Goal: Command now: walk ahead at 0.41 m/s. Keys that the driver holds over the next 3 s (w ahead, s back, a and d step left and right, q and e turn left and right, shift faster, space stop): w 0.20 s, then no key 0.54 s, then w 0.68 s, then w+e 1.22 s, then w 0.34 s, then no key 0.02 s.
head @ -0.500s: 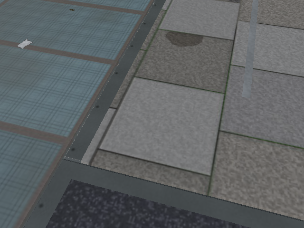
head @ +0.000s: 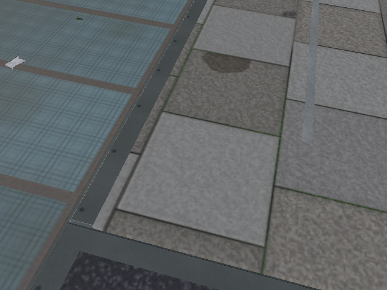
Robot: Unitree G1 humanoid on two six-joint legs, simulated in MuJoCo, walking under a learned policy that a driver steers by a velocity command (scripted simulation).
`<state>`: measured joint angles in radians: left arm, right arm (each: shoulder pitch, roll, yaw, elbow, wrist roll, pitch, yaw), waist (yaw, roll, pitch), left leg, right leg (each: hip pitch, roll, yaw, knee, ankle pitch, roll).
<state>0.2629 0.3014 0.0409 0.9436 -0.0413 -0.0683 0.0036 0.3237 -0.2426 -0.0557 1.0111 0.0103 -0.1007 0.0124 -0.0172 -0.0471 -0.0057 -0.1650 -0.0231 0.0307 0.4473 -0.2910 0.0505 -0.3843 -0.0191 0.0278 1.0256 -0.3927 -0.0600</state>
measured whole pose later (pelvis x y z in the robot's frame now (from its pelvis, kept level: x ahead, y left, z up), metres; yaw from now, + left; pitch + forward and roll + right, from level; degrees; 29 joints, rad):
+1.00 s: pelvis +0.36 -0.04 -0.01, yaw +0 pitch +1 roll +0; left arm 0.22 0.26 0.04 1.01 -0.02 -0.08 0.00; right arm 0.30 -0.25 -0.07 1.01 0.03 -0.05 -0.03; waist 0.00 0.02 -0.01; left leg -0.23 0.04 -0.02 0.57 -0.34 -0.01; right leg -0.24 0.03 -0.06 0.54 -0.29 -0.08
